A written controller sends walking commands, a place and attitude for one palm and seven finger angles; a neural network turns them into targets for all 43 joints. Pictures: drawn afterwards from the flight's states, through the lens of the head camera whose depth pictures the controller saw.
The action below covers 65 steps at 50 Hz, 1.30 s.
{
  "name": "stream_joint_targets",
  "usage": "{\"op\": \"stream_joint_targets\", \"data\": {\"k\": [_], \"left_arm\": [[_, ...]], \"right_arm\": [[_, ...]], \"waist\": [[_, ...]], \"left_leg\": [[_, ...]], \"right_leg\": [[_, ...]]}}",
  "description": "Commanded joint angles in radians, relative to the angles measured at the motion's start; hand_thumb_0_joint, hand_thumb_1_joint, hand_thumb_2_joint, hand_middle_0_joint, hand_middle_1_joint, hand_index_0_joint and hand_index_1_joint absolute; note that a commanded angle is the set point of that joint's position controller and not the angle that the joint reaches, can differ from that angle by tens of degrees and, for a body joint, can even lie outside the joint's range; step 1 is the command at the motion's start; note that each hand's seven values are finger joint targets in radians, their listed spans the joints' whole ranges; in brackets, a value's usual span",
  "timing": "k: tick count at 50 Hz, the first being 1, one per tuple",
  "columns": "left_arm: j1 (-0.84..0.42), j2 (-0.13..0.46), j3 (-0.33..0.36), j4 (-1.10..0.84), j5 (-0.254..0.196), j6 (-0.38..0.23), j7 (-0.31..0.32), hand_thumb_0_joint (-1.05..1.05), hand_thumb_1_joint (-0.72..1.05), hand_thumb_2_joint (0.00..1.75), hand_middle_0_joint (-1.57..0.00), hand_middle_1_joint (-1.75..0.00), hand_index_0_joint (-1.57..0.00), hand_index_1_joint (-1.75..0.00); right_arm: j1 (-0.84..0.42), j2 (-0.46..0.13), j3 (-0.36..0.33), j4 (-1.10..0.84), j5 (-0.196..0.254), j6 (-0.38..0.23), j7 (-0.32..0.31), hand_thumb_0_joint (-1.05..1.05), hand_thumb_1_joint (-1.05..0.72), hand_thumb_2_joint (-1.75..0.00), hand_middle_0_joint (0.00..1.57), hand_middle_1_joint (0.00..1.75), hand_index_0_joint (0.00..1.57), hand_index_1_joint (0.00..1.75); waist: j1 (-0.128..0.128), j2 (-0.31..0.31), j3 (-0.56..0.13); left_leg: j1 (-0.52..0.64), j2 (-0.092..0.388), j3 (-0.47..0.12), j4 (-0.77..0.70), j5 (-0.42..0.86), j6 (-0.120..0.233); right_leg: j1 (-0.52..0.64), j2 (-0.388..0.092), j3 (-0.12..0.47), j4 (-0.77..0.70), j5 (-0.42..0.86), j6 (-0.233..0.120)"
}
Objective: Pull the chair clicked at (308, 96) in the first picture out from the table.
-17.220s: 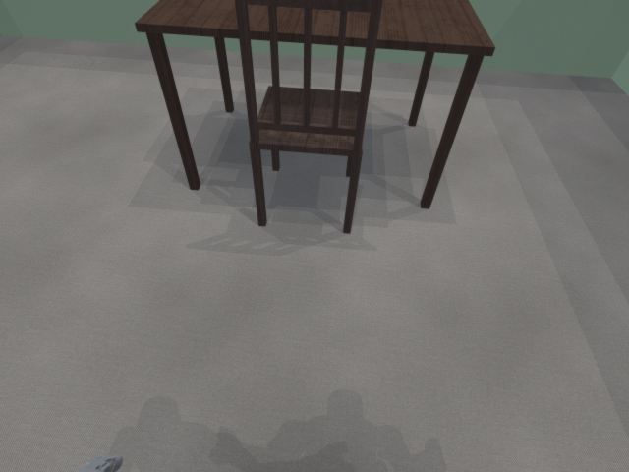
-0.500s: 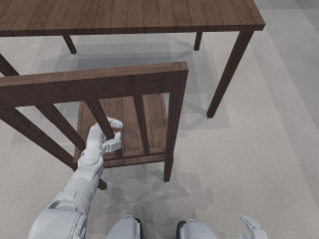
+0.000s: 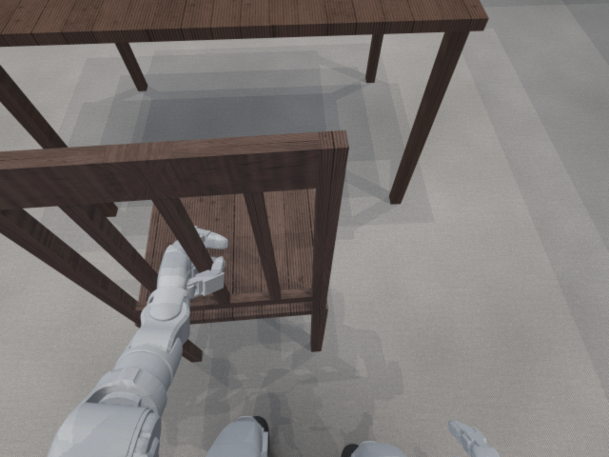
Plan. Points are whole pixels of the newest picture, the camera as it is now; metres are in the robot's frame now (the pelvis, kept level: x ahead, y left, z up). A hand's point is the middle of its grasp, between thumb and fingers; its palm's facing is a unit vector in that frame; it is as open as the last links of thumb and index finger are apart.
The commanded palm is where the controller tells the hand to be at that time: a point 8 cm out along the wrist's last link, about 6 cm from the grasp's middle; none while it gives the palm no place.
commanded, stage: step backward, pulling the chair out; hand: left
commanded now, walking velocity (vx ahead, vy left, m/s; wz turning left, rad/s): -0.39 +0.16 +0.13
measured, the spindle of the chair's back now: (202, 260) +0.38 +0.17 -0.06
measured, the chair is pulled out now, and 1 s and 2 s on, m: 0.35 0.64 0.71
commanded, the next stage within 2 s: stop walking, hand still on the chair in 0.70 s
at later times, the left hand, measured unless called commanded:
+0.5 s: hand (217, 375) +0.21 +0.13 -0.06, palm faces -0.01 -0.99 -0.15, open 5.2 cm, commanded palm +0.21 +0.18 -0.06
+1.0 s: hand out of the picture +0.06 +0.13 -0.06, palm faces -0.03 -0.99 -0.13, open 5.2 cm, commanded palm +0.05 +0.19 -0.05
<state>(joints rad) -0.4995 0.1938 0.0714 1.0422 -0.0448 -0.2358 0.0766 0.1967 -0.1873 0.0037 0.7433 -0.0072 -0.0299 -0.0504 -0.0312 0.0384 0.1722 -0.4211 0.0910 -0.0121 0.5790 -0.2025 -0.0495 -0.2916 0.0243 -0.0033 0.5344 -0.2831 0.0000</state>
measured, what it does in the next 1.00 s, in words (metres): walks backwards: left foot, then right foot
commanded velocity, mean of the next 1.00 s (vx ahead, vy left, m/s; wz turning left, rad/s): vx -0.21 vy -0.05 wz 0.04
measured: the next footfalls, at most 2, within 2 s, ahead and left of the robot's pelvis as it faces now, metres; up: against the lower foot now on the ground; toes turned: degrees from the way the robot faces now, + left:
left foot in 0.32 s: -0.10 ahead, +0.16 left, +0.00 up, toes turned +5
right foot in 0.54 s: -0.07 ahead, -0.12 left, +0.00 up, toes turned +2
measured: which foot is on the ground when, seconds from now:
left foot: down 0.00-0.04, up 0.06-0.30, down 0.32-0.58, up 0.60-0.82, down 0.84-1.00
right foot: down 0.00-0.38, up 0.40-0.52, down 0.54-0.86, up 0.88-1.00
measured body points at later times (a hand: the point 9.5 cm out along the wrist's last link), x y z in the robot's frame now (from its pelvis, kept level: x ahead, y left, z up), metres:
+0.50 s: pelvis -0.13 +0.01 +0.01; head -0.04 +0.01 +0.45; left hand +0.21 +0.18 -0.05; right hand -0.01 -0.24 -0.12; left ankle -0.14 +0.16 -0.73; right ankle -0.08 -0.11 -0.72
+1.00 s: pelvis -0.25 +0.02 +0.01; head -0.20 +0.02 +0.45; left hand +0.06 +0.18 -0.04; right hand -0.16 -0.24 -0.12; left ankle -0.27 +0.14 -0.73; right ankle -0.21 -0.10 -0.72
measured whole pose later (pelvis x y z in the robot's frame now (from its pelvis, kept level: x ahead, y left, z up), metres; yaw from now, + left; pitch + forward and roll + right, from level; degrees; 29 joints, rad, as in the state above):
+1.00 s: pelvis -0.25 +0.02 +0.01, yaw +5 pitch +0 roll +0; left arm -0.38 0.10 -0.06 0.92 -0.05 -0.11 0.07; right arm 0.29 -0.24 -0.01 0.70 0.02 -0.01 -0.09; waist -0.06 0.02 0.13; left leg -0.24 0.04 0.03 0.53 -0.28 -0.01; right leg -0.33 -0.02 -0.03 0.60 -0.33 0.01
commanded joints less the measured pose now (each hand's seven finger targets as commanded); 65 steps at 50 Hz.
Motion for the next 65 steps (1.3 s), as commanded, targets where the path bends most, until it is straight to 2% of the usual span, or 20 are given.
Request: {"op": "stream_joint_targets", "data": {"k": [1,2,4,10,14,18,20,25,27,29,31,34,38,41,43,44,47,51,56,65], "left_arm": [[-0.241,0.223,0.05,-0.191,0.041,-0.086,0.016,0.0,0.9,0.9,-0.5,-1.45,-0.5,-1.45],[-0.24,0.253,0.071,-0.182,0.038,-0.07,0.017,0.0,0.9,0.9,-0.5,-1.45,-0.5,-1.45],[-0.215,0.225,0.054,-0.188,0.038,-0.037,0.021,0.0,0.9,0.9,-0.5,-1.45,-0.5,-1.45],[-0.196,0.169,0.032,-0.187,0.031,0.015,0.046,0.0,0.9,0.9,-0.5,-1.45,-0.5,-1.45],[-0.224,0.092,-0.063,-0.221,0.013,0.034,0.038,0.0,0.9,0.9,-0.5,-1.45,-0.5,-1.45],[-0.345,-0.015,-0.145,-0.342,0.022,0.007,0.012,0.0,0.9,0.9,-0.5,-1.45,-0.5,-1.45],[-0.32,-0.006,-0.118,-0.333,0.03,0.001,0.013,0.0,0.9,0.9,-0.5,-1.45,-0.5,-1.45],[-0.347,0.021,-0.097,-0.218,0.044,-0.032,0.014,0.0,0.9,0.9,-0.5,-1.45,-0.5,-1.45],[-0.367,0.061,-0.081,-0.197,0.053,-0.051,0.012,0.0,0.9,0.9,-0.5,-1.45,-0.5,-1.45],[-0.321,0.16,-0.022,-0.144,0.028,-0.041,0.018,0.0,0.9,0.9,-0.5,-1.45,-0.5,-1.45],[-0.286,0.139,-0.012,-0.103,0.03,-0.012,0.016,0.0,0.9,0.9,-0.5,-1.45,-0.5,-1.45],[-0.279,0.136,-0.007,-0.109,0.027,0.011,0.026,0.0,0.9,0.9,-0.5,-1.45,-0.5,-1.45],[-0.252,0.081,-0.04,-0.118,0.012,0.029,0.019,0.0,0.9,0.9,-0.5,-1.45,-0.5,-1.45],[-0.28,0.069,-0.071,-0.316,0.003,0.022,0.009,0.0,0.9,0.9,-0.5,-1.45,-0.5,-1.45],[-0.281,-0.033,-0.134,-0.34,0.001,0.025,-0.003,0.0,0.9,0.9,-0.5,-1.45,-0.5,-1.45],[-0.324,-0.04,-0.148,-0.408,0.007,0.029,-0.003,0.0,0.9,0.9,-0.5,-1.45,-0.5,-1.45],[-0.225,-0.041,-0.131,-0.37,0.008,0.061,-0.002,0.0,0.9,0.9,-0.5,-1.45,-0.5,-1.45],[-0.166,-0.032,-0.167,-0.392,0.029,0.049,-0.011,0.0,0.9,0.9,-0.5,-1.45,-0.5,-1.45],[-0.05,0.009,-0.133,-0.338,0.018,0.052,0.01,0.0,0.9,0.9,-0.5,-1.45,-0.5,-1.45],[0.13,-0.005,-0.133,-0.352,0.025,0.053,0.019,0.0,0.9,0.9,-0.5,-1.45,-0.5,-1.45]], "right_arm": [[0.07,-0.176,-0.08,-0.072,0.035,-0.027,-0.04,0.0,-0.9,-0.9,0.2,0.3,0.2,0.3],[0.002,-0.188,-0.078,-0.094,0.042,-0.035,-0.047,0.0,-0.9,-0.9,0.2,0.3,0.2,0.3],[-0.046,-0.178,-0.051,-0.084,0.025,-0.043,-0.053,0.0,-0.9,-0.9,0.2,0.3,0.2,0.3],[-0.008,-0.182,-0.035,-0.072,0.031,-0.024,-0.076,0.0,-0.9,-0.9,0.2,0.3,0.2,0.3],[0.043,-0.202,-0.046,-0.077,0.036,0.001,-0.1,0.0,-0.9,-0.9,0.2,0.3,0.2,0.3],[0.025,-0.196,-0.058,-0.139,0.008,0.023,-0.074,0.0,-0.9,-0.9,0.2,0.3,0.2,0.3],[0.02,-0.186,-0.065,-0.134,-0.007,0.024,-0.051,0.0,-0.9,-0.9,0.2,0.3,0.2,0.3],[0.079,-0.194,-0.073,-0.083,0.01,-0.005,-0.023,0.0,-0.9,-0.9,0.2,0.3,0.2,0.3],[0.061,-0.179,-0.063,-0.071,0.014,-0.013,-0.031,0.0,-0.9,-0.9,0.2,0.3,0.2,0.3],[0.069,-0.18,-0.074,-0.058,0.043,-0.018,-0.057,0.0,-0.9,-0.9,0.2,0.3,0.2,0.3],[0.007,-0.168,-0.058,-0.067,0.038,-0.036,-0.059,0.0,-0.9,-0.9,0.2,0.3,0.2,0.3],[-0.004,-0.165,-0.031,-0.055,0.033,-0.035,-0.065,0.0,-0.9,-0.9,0.2,0.3,0.2,0.3],[0.043,-0.171,-0.023,-0.067,0.035,-0.036,-0.082,0.0,-0.9,-0.9,0.2,0.3,0.2,0.3],[0.066,-0.186,-0.036,-0.109,0.025,-0.027,-0.09,0.0,-0.9,-0.9,0.2,0.3,0.2,0.3],[0.012,-0.188,-0.032,-0.153,0.022,-0.02,-0.081,0.0,-0.9,-0.9,0.2,0.3,0.2,0.3],[-0.015,-0.156,-0.023,-0.16,0.008,-0.017,-0.072,0.0,-0.9,-0.9,0.2,0.3,0.2,0.3],[0.051,-0.183,-0.05,-0.145,0.027,-0.007,-0.039,0.0,-0.9,-0.9,0.2,0.3,0.2,0.3],[0.052,-0.181,-0.036,-0.141,0.023,-0.026,-0.037,0.0,-0.9,-0.9,0.2,0.3,0.2,0.3],[0.029,-0.154,-0.029,-0.123,0.026,-0.021,-0.058,0.0,-0.9,-0.9,0.2,0.3,0.2,0.3],[-0.01,-0.133,-0.019,-0.128,0.016,-0.018,-0.08,0.0,-0.9,-0.9,0.2,0.3,0.2,0.3]], "waist": [[-0.023,-0.196,-0.571],[0.006,-0.255,-0.559],[0.024,-0.074,-0.528],[0.013,-0.166,-0.528],[-0.015,-0.15,-0.545],[-0.031,0.226,-0.533],[-0.011,0.298,-0.47],[-0.027,0.165,-0.455],[-0.024,0.101,-0.449],[-0.008,-0.262,-0.49],[0.034,-0.242,-0.512],[0.017,-0.139,-0.514],[0.016,-0.255,-0.516],[0.0,-0.121,-0.514],[0.017,0.272,-0.437],[0.007,0.363,-0.423],[0.006,0.069,-0.395],[-0.019,0.148,-0.393],[-0.003,-0.089,-0.35],[0.011,-0.122,-0.28]], "left_leg": [[0.119,-0.002,0.002,0.188,0.112,0.012],[0.005,-0.077,-0.029,0.323,-0.271,-0.002],[-0.075,-0.076,-0.121,0.438,-0.349,-0.001],[0.006,-0.079,-0.065,0.192,-0.288,-0.014],[0.212,-0.015,0.008,-0.19,0.092,0.0],[0.384,0.167,-0.105,-0.139,0.758,0.093],[0.374,0.243,-0.166,-0.159,0.766,0.156],[0.478,0.2,-0.12,-0.007,0.84,0.115],[0.291,0.13,-0.051,0.035,0.531,0.062],[0.069,-0.038,0.017,0.234,-0.211,-0.01],[-0.018,-0.063,-0.099,0.445,-0.375,-0.004],[0.034,-0.071,-0.061,0.346,-0.329,-0.005],[0.134,-0.082,0.016,0.089,-0.246,0.001],[0.305,-0.003,0.033,-0.264,-0.001,0.037],[0.261,0.201,-0.204,-0.32,0.12,0.15],[0.242,0.244,-0.286,-0.338,0.179,0.205],[0.409,0.183,-0.152,-0.133,0.494,0.178],[0.319,0.092,-0.086,-0.138,0.201,0.103],[0.259,0.008,-0.004,-0.176,-0.134,0.073],[0.29,0.008,-0.012,-0.184,-0.006,0.082]], "right_leg": [[0.316,-0.249,0.167,-0.103,0.825,-0.071],[0.303,-0.362,0.245,-0.09,0.987,-0.128],[0.282,-0.443,0.261,-0.055,0.934,-0.197],[0.338,-0.383,0.154,-0.044,0.961,-0.151],[0.28,-0.285,0.071,0.006,0.801,-0.066],[0.033,-0.107,-0.023,0.168,0.31,0.017],[-0.071,-0.064,-0.011,0.263,-0.158,0.004],[-0.001,-0.052,-0.005,-0.033,0.113,-0.003],[0.13,-0.121,0.036,-0.098,0.476,-0.015],[0.234,-0.329,0.234,-0.127,0.757,-0.118],[0.221,-0.427,0.266,-0.107,0.714,-0.189],[0.224,-0.38,0.167,-0.077,0.719,-0.159],[0.188,-0.334,0.139,-0.12,0.466,-0.115],[0.137,-0.24,0.079,-0.045,0.234,-0.038],[0.0,-0.078,-0.033,0.199,-0.076,0.024],[-0.038,-0.064,-0.01,0.352,-0.176,0.017],[-0.025,-0.054,-0.019,0.103,-0.122,0.0],[0.146,-0.084,0.008,-0.16,0.09,-0.016],[0.089,-0.144,0.118,-0.22,-0.131,-0.034],[0.034,-0.154,0.124,-0.237,-0.021,-0.03]]}}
